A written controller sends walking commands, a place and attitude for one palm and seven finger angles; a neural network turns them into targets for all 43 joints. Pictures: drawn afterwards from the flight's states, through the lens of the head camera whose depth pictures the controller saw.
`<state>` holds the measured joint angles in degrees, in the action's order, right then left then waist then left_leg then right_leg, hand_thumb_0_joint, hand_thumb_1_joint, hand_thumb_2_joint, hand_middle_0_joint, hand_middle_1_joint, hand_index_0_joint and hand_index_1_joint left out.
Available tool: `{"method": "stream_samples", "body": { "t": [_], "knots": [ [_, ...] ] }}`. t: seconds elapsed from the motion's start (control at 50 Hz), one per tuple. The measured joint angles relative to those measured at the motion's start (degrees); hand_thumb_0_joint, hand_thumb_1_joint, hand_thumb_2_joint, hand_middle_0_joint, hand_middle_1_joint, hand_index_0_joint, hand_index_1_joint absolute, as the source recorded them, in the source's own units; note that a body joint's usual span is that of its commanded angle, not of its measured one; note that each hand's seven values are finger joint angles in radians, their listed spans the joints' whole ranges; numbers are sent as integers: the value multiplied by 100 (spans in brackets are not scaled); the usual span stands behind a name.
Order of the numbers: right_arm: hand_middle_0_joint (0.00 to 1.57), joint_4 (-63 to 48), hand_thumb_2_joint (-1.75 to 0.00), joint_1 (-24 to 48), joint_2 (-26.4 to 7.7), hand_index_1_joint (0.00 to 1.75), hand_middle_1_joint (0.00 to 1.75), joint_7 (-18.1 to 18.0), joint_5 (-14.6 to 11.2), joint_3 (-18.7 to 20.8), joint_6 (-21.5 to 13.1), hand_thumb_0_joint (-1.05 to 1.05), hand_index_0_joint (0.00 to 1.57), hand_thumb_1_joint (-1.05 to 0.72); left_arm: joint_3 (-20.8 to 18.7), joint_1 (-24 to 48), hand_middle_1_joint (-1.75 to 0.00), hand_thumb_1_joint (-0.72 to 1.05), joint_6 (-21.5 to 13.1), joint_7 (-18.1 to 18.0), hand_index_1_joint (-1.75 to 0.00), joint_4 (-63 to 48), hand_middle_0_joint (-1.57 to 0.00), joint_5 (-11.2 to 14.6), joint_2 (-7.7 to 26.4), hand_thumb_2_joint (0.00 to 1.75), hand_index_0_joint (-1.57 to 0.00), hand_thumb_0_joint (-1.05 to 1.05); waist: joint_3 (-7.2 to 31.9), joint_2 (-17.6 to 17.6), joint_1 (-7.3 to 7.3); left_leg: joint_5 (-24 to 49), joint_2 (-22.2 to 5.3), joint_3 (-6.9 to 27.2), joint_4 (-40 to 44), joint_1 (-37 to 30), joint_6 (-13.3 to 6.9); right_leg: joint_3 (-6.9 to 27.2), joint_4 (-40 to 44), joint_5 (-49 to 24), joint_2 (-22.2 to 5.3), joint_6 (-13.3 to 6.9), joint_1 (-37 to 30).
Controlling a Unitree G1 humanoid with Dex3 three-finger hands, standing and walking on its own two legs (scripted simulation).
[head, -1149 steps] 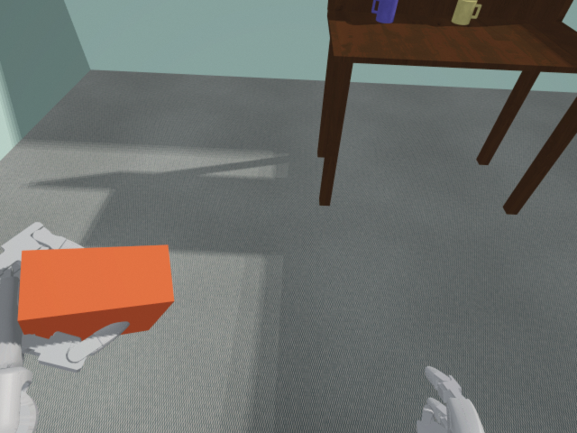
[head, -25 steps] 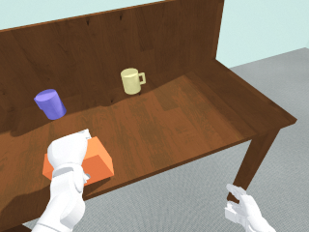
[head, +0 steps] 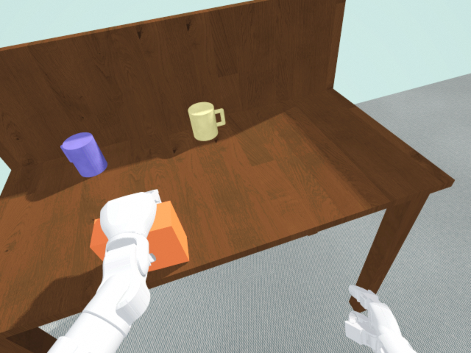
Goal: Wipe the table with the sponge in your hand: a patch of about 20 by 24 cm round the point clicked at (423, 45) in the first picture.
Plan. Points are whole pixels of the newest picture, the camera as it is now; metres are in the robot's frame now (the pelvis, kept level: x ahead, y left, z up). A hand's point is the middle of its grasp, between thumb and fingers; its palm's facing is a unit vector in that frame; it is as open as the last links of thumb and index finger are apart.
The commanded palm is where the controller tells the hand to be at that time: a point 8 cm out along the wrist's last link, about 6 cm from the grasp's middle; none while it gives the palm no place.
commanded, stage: slide across to the third lane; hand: left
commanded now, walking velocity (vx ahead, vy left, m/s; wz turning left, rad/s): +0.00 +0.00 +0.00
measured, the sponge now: (147, 246) +0.29 +0.22 +0.03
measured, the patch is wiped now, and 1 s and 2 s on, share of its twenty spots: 0.80 0.85 1.00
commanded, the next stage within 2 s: wipe forward along the third lane in 0.40 s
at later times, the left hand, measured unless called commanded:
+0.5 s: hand (157, 226) +0.31 +0.20 +0.07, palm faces +0.03 -0.05 -1.00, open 9.7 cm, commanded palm +0.28 +0.18 +0.12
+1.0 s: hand (159, 215) +0.33 +0.20 +0.07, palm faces -0.03 -0.04 -1.00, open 9.7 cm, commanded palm +0.32 +0.20 +0.10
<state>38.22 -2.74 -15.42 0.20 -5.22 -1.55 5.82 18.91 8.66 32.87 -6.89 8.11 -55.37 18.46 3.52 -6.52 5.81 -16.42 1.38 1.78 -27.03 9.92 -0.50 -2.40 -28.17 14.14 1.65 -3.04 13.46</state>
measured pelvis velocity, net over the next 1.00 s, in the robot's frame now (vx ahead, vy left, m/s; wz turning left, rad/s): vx -0.03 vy -0.01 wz -0.01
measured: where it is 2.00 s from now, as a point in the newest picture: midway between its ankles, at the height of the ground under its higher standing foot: outside the picture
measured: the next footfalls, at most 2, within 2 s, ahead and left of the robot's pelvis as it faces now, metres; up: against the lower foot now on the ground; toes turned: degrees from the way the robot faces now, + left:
none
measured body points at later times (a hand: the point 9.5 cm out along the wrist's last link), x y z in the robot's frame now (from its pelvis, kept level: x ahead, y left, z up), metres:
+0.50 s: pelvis -0.01 -0.01 +0.00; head -0.04 -0.05 +0.45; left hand +0.30 +0.20 +0.12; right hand +0.21 -0.22 -0.09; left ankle -0.02 +0.12 -0.74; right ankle +0.01 -0.08 -0.74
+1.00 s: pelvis -0.03 -0.01 +0.00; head -0.04 -0.06 +0.44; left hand +0.33 +0.20 +0.12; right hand +0.17 -0.25 -0.11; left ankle -0.02 +0.12 -0.74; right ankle +0.01 -0.08 -0.74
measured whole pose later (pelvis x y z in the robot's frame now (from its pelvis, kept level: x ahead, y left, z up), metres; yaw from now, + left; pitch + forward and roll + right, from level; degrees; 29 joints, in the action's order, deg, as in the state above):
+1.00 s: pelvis -0.03 -0.01 +0.00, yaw -1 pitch +2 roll +1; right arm 40.2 -5.3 -15.7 -3.3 -5.3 -1.8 7.0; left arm 15.8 26.6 29.0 -7.1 31.9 -54.9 16.0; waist 5.0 -4.5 3.4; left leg -14.9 0.6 1.5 -28.9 15.9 0.3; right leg -2.3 -30.1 12.4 2.4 -4.2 19.7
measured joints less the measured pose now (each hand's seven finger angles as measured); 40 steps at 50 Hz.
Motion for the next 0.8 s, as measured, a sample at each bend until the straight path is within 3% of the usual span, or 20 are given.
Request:
{"method": "stream_samples", "body": {
  "t": [0.18,0.32,0.56,0.8],
  "knots": [
    [20,32,-90,85,-1,29,30,-32,-53,-24,12,2,20,-91,273,531,-140,-47,146,-6,-138,568,-74,62,-120,106,-77,0,-10,38,-22,55,13,36,-19,45,23,-38,-44,-28,-17,-20,44],
    [20,70,-90,75,11,29,30,-20,-54,-17,21,2,20,-91,350,872,-140,-48,60,-73,-137,968,-74,115,-262,106,-78,0,33,65,-30,90,18,39,-32,115,35,-43,-79,-49,-23,-31,124],
    [20,73,-90,1,1,29,30,-2,-39,-16,143,2,20,-91,146,712,-140,-48,84,-225,-137,929,-75,142,-242,106,-78,0,60,105,-108,95,-46,-49,1,96,56,42,-33,-100,47,-56,134],
    [20,124,-90,-36,-50,29,30,-224,-22,-34,169,2,20,-91,-101,1202,-139,-50,55,50,-136,1533,-77,70,-307,108,-79,-1,98,168,-168,125,-63,-59,-45,282,65,47,-65,-145,64,-74,318]
  ]
}}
